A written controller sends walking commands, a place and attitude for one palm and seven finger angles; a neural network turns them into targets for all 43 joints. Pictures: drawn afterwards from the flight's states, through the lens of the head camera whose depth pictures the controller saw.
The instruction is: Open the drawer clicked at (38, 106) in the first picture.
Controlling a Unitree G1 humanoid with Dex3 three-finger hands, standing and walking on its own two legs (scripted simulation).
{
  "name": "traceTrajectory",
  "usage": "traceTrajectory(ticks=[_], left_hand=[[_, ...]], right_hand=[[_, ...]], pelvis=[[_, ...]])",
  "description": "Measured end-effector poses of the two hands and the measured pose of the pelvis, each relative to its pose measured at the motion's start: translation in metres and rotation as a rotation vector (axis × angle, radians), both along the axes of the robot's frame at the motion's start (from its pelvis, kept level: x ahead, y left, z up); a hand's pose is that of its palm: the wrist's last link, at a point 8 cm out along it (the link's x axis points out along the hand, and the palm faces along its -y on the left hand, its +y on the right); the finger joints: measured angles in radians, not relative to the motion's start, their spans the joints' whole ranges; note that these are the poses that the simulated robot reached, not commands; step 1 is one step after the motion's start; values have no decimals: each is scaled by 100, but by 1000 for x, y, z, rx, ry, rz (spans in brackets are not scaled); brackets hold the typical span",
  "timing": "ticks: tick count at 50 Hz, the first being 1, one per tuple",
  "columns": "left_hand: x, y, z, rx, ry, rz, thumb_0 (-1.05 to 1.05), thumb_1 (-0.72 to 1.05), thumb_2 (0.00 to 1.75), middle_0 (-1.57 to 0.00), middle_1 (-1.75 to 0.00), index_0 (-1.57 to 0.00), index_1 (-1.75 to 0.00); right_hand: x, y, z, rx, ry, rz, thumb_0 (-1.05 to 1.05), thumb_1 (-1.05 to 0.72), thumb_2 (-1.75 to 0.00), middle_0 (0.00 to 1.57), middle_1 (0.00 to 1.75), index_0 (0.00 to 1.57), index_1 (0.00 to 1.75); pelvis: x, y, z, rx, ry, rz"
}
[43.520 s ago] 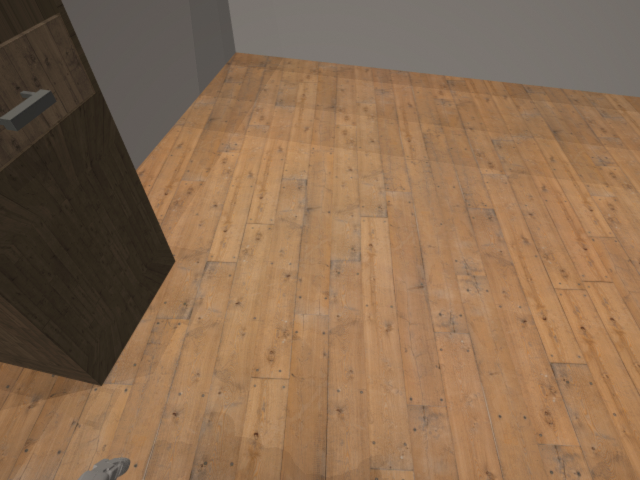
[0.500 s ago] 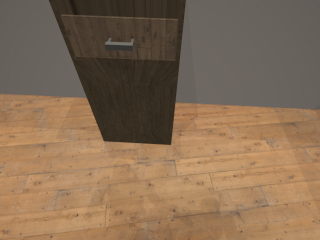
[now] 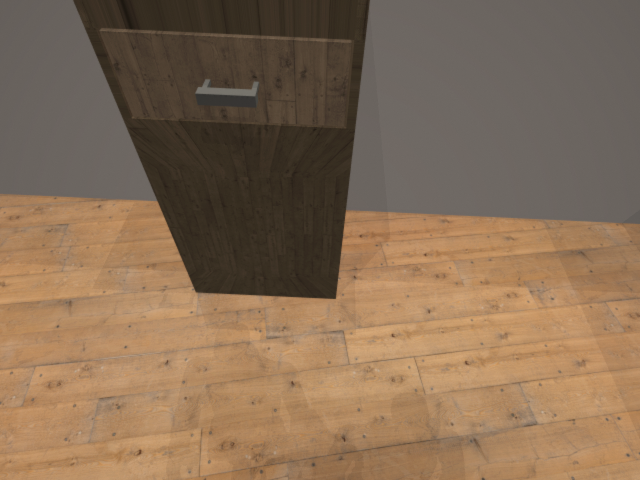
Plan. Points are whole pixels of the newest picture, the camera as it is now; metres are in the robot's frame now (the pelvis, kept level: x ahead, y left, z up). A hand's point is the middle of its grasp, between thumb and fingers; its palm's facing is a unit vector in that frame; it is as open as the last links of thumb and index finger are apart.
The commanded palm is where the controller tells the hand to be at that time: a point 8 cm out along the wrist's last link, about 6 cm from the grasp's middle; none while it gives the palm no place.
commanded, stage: take the last steps up to it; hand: left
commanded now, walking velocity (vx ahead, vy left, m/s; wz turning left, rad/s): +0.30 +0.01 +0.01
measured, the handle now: (229, 91) +0.77 +0.23 +0.07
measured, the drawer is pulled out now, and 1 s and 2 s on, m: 0.00 0.00 0.00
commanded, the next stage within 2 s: come to a stop and stand still in 0.50 s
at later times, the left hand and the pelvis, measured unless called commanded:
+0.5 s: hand out of the picture +0.15 +0.17 -0.18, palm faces +0.03 -0.99 -0.16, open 7.4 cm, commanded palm none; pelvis +0.15 +0.00 +0.00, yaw +0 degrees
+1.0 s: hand (213, 349) +0.33 +0.20 -0.16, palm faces +0.03 -0.96 -0.28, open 7.4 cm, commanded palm none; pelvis +0.26 -0.01 +0.00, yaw +3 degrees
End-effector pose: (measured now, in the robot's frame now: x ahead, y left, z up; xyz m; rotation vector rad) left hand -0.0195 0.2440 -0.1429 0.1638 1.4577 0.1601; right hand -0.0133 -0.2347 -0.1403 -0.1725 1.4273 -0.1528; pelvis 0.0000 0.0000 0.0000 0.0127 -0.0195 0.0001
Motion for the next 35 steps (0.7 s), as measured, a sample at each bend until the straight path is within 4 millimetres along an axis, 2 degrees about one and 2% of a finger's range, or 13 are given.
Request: traceTrajectory(ticks=[3,7,10,13,19,22,25,28,30,32,35], left_hand=[[16,-8,3,-7,23,-17,1,91,90,-20,-30,-20,-30],[66,-22,8,-17,-71,-25,1,91,90,-20,-30,-20,-30],[97,-28,-1,-5,-178,2,1,91,90,-20,-30,-20,-30],[107,-34,-2,-6,-183,35,1,91,90,-20,-30,-20,-30],[114,-32,-7,-55,-62,49,1,92,90,-20,-30,-20,-30],[127,-25,-14,-67,-14,40,1,92,90,-20,-30,-20,-30],[163,-20,-8,-52,-22,18,1,91,90,-20,-30,-20,-30],[212,-16,1,-24,-108,1,2,92,90,-20,-30,-20,-30],[241,-11,-1,3,-195,-3,2,93,90,-20,-30,-20,-30],[261,-8,1,25,-239,16,1,92,90,-20,-30,-20,-30],[276,-5,4,38,-232,26,1,92,90,-20,-30,-20,-30]], right_hand=[[-16,9,0,19,38,-42,0,-91,-90,20,30,20,30],[-39,12,0,54,169,-60,0,-91,-90,20,30,20,30],[-39,5,-7,67,249,-53,0,-91,-90,20,30,20,30],[-4,-4,-6,47,237,-41,1,-91,-90,20,30,20,30],[122,-5,6,3,-30,-9,1,-91,-90,20,30,20,30],[172,1,3,-15,-148,3,1,-91,-90,20,30,20,30],[197,4,6,-13,-175,3,0,-91,-90,20,30,20,30],[206,0,2,-4,-122,11,0,-92,-90,20,30,20,30],[211,-5,-8,10,-77,13,0,-92,-90,20,30,20,30],[221,-8,-13,12,-27,27,0,-92,-90,20,30,20,30],[249,-7,-9,0,-11,32,1,-92,-90,20,30,20,30]], pelvis=[[11,-2,2,-2,2,-6],[30,-10,2,-19,10,13],[46,-19,-10,-14,6,50],[63,-20,-8,-35,4,73],[105,-9,0,-25,36,43],[127,-1,-7,-20,43,10],[147,-1,-2,-12,48,3],[167,-5,1,-21,46,15],[183,-11,-7,3,44,36],[197,-11,-10,-13,28,59],[216,-6,-6,-23,23,62]])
